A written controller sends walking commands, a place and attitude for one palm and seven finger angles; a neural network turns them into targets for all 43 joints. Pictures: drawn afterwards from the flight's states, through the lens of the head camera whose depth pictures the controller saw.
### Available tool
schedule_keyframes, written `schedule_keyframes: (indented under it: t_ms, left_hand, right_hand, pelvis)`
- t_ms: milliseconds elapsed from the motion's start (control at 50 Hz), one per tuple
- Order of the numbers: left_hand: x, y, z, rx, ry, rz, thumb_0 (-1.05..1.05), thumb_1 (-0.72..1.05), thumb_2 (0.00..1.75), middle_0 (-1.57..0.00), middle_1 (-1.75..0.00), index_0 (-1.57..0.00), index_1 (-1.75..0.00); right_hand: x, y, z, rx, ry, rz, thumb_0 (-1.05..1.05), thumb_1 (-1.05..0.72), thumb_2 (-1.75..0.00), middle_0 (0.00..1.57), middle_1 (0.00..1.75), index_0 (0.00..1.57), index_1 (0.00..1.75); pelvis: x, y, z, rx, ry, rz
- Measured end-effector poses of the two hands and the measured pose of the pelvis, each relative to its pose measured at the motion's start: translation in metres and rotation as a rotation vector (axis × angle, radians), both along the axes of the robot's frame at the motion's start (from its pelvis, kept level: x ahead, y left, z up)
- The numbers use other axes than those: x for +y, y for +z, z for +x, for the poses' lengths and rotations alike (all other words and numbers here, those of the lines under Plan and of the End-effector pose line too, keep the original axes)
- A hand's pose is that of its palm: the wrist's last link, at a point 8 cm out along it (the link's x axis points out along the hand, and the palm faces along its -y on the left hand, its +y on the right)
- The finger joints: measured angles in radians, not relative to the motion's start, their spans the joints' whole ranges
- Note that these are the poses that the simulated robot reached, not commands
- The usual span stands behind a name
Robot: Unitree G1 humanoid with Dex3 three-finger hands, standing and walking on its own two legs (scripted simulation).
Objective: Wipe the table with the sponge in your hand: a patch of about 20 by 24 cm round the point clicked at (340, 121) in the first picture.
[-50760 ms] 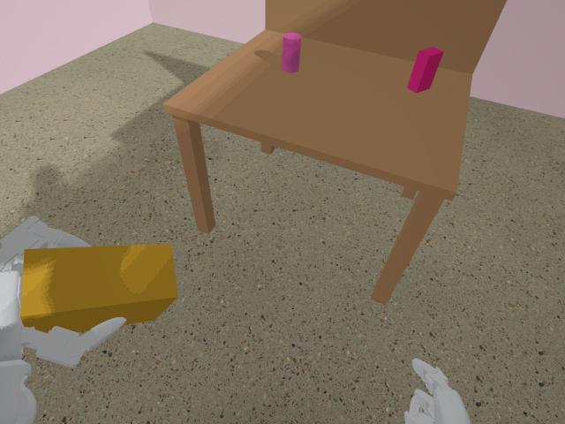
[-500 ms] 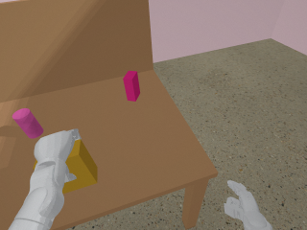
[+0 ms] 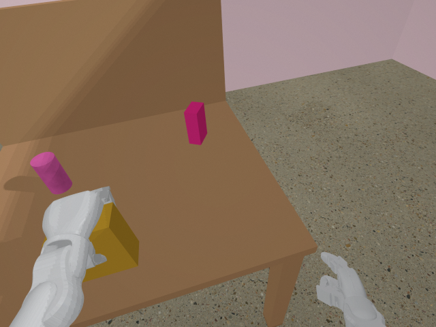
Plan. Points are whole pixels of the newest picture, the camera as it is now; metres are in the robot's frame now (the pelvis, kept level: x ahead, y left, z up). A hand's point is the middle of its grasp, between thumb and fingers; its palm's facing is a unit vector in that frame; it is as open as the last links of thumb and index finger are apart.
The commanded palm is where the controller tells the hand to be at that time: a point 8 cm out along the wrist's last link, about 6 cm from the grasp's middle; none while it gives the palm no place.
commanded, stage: bring the sponge back beside the body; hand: left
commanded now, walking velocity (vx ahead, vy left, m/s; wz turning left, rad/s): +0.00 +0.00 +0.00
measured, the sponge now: (102, 249) +0.23 +0.28 +0.02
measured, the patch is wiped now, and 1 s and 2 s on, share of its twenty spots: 1.00 1.00 1.00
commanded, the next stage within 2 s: step back with the hand held close in 1.04 s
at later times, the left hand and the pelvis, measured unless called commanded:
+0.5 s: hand (77, 242) +0.20 +0.28 +0.10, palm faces +0.06 -0.14 -0.99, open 10.2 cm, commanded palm +0.16 +0.27 +0.17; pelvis -0.01 +0.00 +0.00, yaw +0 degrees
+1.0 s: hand (77, 254) +0.18 +0.26 +0.10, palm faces +0.06 -0.14 -0.99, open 10.2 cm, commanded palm +0.14 +0.26 +0.18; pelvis -0.02 -0.02 +0.00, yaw +0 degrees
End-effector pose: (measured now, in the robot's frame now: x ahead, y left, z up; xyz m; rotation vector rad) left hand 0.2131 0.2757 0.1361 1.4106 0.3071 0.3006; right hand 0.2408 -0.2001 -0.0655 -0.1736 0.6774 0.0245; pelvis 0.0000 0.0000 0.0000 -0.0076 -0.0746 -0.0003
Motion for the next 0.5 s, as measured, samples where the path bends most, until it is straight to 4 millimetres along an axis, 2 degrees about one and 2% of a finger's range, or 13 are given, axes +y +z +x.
schedule_keyframes:
  t_ms: [200,500]
  left_hand:
    - [0.006,0.009,-0.015,-0.018,0.043,-0.003,0.00,-0.52,1.05,-0.72,-1.32,-0.73,-1.33]
    - [0.000,0.017,-0.036,-0.033,0.023,-0.001,0.00,-0.52,1.05,-0.72,-1.32,-0.73,-1.33]
  right_hand:
    - [0.012,0.005,0.006,-0.019,0.034,0.017,0.01,-0.90,-0.90,0.20,0.30,0.20,0.30]
    - [0.006,0.006,0.002,-0.031,0.038,0.007,0.01,-0.90,-0.90,0.20,0.30,0.20,0.30]
  pelvis:
    - [0.001,0.000,-0.003,-0.007,0.000,0.000]
    - [-0.003,-0.001,-0.008,-0.021,-0.005,0.001]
